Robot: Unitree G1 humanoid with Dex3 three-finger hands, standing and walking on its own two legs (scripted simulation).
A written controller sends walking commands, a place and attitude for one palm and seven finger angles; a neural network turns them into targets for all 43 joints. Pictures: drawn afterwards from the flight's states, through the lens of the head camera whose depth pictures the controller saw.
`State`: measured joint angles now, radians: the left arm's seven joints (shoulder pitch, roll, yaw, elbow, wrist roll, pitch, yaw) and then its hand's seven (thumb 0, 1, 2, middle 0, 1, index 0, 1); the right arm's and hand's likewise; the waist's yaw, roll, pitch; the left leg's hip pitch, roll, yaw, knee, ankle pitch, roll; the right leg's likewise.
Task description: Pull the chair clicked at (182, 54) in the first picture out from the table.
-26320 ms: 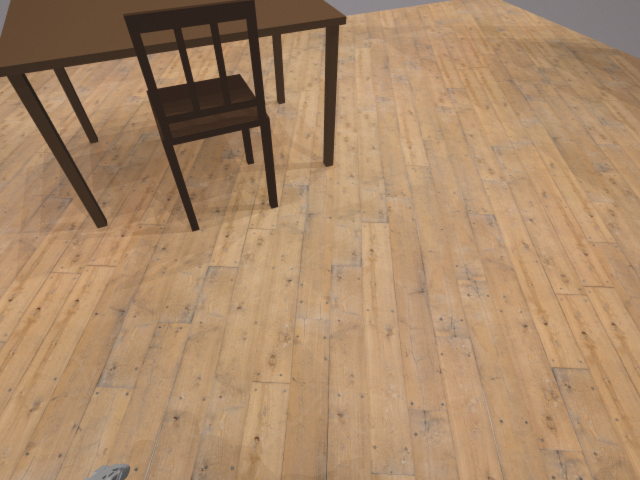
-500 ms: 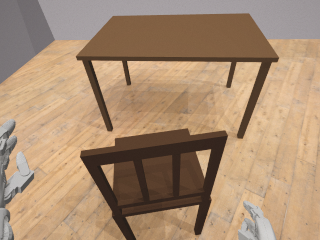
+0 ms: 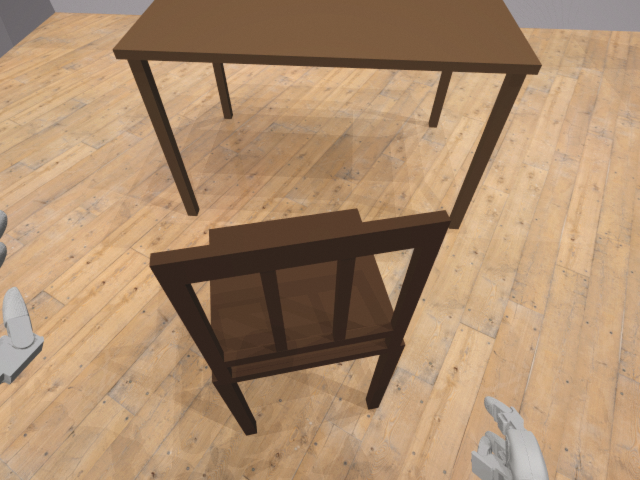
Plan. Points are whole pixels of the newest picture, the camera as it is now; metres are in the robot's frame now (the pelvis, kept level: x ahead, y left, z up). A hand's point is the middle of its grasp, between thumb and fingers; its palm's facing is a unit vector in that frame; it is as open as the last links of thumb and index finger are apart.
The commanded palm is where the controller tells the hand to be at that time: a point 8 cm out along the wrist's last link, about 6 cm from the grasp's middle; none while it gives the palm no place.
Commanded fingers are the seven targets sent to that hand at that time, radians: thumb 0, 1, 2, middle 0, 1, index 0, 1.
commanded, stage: step back with the hand held close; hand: left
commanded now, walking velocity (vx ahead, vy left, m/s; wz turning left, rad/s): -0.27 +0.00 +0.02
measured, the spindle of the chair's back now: (275, 312) +0.37 +0.10 -0.09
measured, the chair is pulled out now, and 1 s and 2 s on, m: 0.61 0.61 0.61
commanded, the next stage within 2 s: stop stepping back and stand still in 1.06 s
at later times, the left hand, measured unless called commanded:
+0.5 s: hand out of the picture +0.16 +0.28 +0.17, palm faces +0.46 -0.72 -0.51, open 7.5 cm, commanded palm +0.09 +0.31 +0.18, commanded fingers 0.00 0.90 0.90 -0.20 -0.30 -0.20 -0.30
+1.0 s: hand out of the picture +0.10 +0.26 +0.19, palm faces +0.48 -0.76 -0.43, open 7.5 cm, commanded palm +0.03 +0.29 +0.18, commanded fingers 0.00 0.90 0.90 -0.20 -0.30 -0.20 -0.30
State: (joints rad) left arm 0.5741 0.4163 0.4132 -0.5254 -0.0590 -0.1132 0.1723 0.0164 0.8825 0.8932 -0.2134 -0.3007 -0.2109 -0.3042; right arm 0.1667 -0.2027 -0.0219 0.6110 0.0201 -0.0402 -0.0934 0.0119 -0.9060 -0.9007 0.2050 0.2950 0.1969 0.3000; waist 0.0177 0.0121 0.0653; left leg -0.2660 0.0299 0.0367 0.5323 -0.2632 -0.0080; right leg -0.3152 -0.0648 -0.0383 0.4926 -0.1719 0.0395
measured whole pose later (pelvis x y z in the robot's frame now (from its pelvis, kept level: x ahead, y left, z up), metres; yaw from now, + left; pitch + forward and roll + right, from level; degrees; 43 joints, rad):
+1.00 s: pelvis -0.10 -0.01 +0.00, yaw +2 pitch +2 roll -3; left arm 0.55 0.42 0.47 -0.63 -0.05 -0.24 0.18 0.02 0.88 0.89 -0.21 -0.30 -0.21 -0.30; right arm 0.19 -0.14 -0.03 0.67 -0.02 -0.18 -0.04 0.01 -0.90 -0.90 0.21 0.30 0.20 0.30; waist 0.02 -0.02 0.05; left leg -0.33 0.08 0.00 0.56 -0.26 -0.01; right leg -0.48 0.02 -0.01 0.99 -0.44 0.01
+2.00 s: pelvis -0.20 -0.05 +0.00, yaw +4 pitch -2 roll -1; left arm 0.55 0.38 0.41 -0.45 -0.02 -0.18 0.18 0.01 0.88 0.89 -0.21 -0.30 -0.21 -0.30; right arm 0.28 -0.20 0.00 0.67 0.01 -0.12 -0.06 0.01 -0.90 -0.90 0.21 0.30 0.20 0.30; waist 0.00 0.03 0.00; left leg -0.22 0.03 -0.01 0.58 -0.32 0.01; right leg -0.26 0.01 -0.01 0.50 -0.21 0.01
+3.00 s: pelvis -0.19 -0.05 +0.00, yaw +4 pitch -2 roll +0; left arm 0.33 0.11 -0.01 1.07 0.02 0.03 0.03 0.01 0.91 0.89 -0.20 -0.30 -0.20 -0.30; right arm 0.36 -0.14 0.00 1.07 -0.01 0.00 -0.03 0.00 -0.91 -0.90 0.20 0.29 0.20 0.30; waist 0.00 0.01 0.04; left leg -0.16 0.01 0.00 0.47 -0.27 0.00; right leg -0.23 -0.01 0.00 0.46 -0.20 0.00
